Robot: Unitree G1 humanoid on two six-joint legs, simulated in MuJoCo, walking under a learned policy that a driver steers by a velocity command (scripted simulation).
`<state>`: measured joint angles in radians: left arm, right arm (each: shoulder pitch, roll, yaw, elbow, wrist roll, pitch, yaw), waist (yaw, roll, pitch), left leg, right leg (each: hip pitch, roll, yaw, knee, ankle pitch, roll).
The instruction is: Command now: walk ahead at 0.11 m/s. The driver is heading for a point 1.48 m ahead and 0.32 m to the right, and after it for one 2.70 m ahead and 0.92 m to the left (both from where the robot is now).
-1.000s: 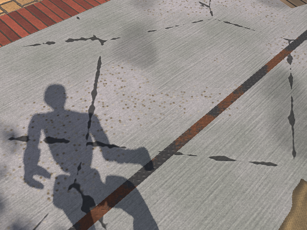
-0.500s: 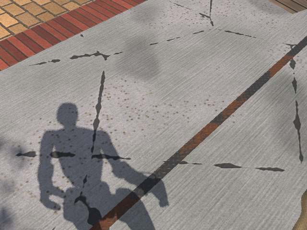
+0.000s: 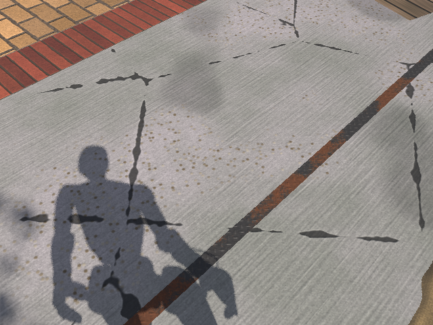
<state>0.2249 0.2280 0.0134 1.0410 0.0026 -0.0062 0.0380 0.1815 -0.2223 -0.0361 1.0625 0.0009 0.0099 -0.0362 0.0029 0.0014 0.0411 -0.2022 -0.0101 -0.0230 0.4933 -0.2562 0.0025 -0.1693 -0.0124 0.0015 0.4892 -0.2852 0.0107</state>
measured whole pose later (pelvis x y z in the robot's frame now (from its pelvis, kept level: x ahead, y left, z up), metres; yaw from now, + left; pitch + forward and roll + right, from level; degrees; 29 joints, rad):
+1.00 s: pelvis +0.36 -0.14 +0.01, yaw -1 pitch +1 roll +0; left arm 0.42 0.21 0.02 1.00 0.00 -0.09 0.00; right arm 0.11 -0.27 -0.06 0.88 0.01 -0.07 -0.01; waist 0.06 0.03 -0.03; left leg -0.72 0.11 -0.04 0.77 0.09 0.01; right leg -0.03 0.07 -0.04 0.19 -0.18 -0.08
